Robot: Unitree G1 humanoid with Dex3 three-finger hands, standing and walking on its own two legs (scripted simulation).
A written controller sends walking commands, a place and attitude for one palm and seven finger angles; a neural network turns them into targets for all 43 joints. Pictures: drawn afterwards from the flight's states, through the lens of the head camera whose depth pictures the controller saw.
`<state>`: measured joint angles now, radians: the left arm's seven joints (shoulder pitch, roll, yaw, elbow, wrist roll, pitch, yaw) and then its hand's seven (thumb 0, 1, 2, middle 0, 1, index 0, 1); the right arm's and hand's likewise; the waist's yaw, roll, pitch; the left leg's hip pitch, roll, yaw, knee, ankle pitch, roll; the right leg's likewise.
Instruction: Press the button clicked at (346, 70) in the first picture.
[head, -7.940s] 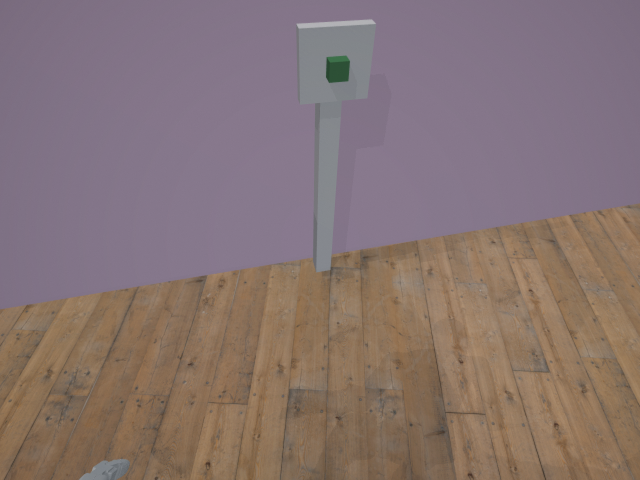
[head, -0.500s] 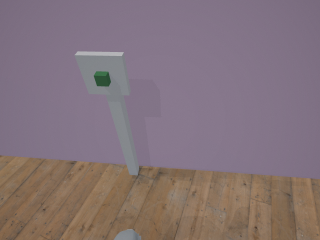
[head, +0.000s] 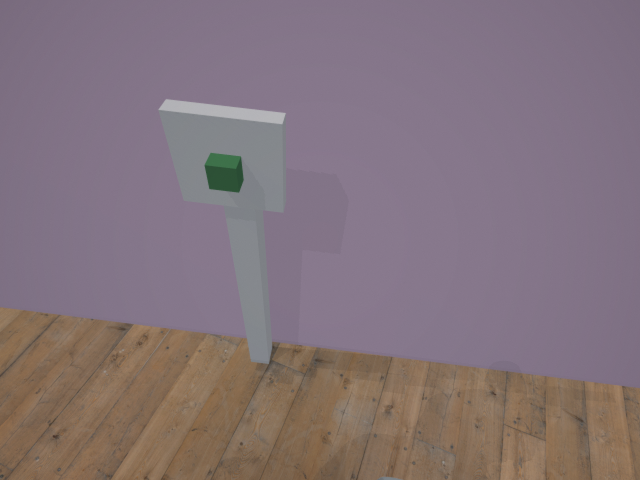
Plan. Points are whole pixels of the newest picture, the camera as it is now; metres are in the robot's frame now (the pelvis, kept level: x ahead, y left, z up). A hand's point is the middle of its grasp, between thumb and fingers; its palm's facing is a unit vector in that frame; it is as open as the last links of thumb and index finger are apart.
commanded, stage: come to a stop and stand still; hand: left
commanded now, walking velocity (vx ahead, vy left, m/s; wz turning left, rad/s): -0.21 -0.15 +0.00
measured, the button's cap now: (225, 171) +0.53 +0.20 +0.07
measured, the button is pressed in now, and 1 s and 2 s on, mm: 0 0 0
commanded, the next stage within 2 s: look again from close up in 1.70 s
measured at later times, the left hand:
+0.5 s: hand out of the picture +0.03 +0.11 -0.14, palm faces +0.04 -0.96 -0.29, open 7.2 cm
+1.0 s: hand out of the picture -0.07 +0.17 -0.18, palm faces +0.08 -0.98 -0.16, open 7.4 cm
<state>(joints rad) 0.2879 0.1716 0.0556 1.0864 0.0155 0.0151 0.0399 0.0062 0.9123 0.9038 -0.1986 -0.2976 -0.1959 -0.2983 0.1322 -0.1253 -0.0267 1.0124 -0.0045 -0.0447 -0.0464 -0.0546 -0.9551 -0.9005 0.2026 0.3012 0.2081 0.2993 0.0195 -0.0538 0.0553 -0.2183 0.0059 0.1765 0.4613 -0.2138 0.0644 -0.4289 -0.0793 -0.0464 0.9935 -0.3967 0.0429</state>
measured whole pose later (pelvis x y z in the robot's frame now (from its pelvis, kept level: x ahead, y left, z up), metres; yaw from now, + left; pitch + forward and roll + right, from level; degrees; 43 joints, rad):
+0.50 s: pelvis -0.03 -0.08 +0.00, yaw +0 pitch -1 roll +3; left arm 0.21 0.14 0.04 1.00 0.02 0.01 0.03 0.00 0.93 0.90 -0.21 -0.30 -0.20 -0.30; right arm 0.29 -0.21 -0.07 1.06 -0.02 0.07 0.00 0.00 -0.91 -0.90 0.20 0.30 0.20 0.30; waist -0.02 0.06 0.03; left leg -0.39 0.02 0.02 0.96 -0.38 -0.05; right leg -0.23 -0.06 -0.05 0.49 -0.25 -0.02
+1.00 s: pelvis -0.04 -0.01 +0.01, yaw +0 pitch +0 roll +0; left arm 0.34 0.20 0.06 1.12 0.03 0.04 0.00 0.01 0.91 0.90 -0.20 -0.30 -0.20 -0.30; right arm 0.32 -0.12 -0.01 1.06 -0.02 -0.01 -0.04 0.00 -0.93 -0.90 0.20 0.30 0.21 0.30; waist 0.01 -0.06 -0.02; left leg -0.08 0.01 0.04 0.35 -0.27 0.01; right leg -0.42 -0.04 -0.01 0.90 -0.30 0.04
